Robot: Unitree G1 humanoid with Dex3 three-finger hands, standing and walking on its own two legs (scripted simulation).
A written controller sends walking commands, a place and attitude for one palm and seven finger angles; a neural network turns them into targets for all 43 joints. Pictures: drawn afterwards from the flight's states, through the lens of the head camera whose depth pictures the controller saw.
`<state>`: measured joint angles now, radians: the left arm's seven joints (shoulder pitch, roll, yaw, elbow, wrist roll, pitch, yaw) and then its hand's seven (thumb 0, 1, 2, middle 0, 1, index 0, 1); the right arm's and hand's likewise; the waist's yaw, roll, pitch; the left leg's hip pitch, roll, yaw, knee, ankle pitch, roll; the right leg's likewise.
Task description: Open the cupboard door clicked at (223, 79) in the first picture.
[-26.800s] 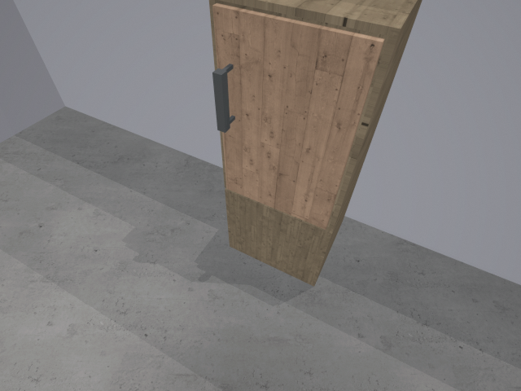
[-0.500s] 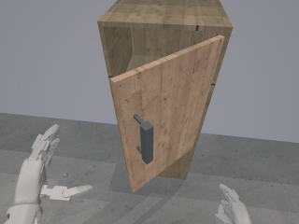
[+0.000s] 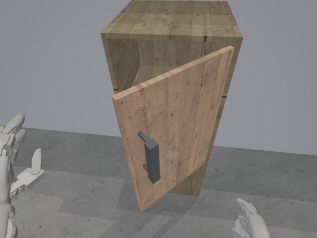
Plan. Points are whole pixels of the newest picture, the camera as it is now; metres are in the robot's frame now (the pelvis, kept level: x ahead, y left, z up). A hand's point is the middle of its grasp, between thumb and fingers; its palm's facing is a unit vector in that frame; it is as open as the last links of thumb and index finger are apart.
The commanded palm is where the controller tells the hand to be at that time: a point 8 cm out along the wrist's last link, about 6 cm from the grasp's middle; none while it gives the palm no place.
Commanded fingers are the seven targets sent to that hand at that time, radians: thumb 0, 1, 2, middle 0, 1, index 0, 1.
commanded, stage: draw the hand back to the body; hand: left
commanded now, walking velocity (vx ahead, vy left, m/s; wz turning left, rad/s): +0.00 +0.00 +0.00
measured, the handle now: (148, 157) +0.32 +0.08 +0.04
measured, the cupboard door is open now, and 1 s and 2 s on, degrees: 45 45 45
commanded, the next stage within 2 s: step back with the hand held close in 0.32 s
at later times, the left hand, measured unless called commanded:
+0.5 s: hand (44, 170) +0.19 +0.25 +0.16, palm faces +0.45 -0.80 -0.40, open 7.4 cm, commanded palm +0.13 +0.29 +0.17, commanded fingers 0.00 0.90 0.90 -0.20 -0.30 -0.20 -0.30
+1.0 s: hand (12, 198) +0.13 +0.27 +0.16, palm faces +0.37 -0.78 -0.50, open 7.4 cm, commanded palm +0.07 +0.32 +0.17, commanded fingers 0.00 0.90 0.90 -0.20 -0.30 -0.20 -0.30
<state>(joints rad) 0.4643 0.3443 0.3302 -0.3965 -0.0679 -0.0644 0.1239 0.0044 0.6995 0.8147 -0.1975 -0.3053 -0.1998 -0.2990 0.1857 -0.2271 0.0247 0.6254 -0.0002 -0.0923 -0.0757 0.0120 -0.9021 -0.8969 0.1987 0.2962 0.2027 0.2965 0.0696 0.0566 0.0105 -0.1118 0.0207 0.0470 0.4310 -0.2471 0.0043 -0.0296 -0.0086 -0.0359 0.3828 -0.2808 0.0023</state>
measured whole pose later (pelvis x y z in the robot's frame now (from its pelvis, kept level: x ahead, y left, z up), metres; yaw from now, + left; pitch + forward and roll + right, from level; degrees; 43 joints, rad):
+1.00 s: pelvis -0.08 +0.02 -0.01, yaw -1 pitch -1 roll -1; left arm 0.56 0.43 0.42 -0.53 -0.04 -0.18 0.14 0.01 0.89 0.90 -0.21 -0.31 -0.21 -0.30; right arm 0.20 -0.23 -0.01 0.52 0.02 -0.03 -0.08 0.01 -0.90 -0.90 0.20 0.30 0.20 0.30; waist 0.00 0.01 0.05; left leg -0.35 0.03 0.06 0.53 -0.17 0.04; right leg -0.28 -0.01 -0.02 0.50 -0.20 0.02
